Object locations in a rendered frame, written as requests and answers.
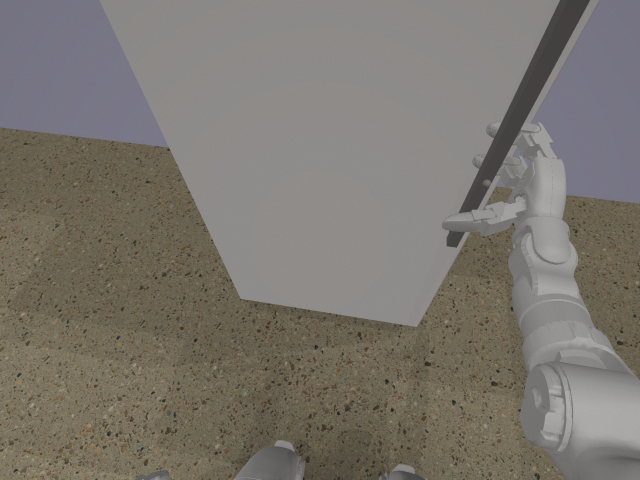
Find robot left thigh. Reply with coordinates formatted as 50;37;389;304
233;446;305;480

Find fridge door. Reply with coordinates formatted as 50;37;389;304
99;0;599;327

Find robot right upper arm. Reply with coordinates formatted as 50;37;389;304
520;361;640;480

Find handle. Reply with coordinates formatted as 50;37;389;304
447;0;590;248

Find robot right forearm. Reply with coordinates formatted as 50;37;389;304
508;216;640;381

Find right robot hand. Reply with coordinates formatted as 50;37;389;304
442;121;566;237

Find left robot shin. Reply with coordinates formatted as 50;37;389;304
274;440;295;452

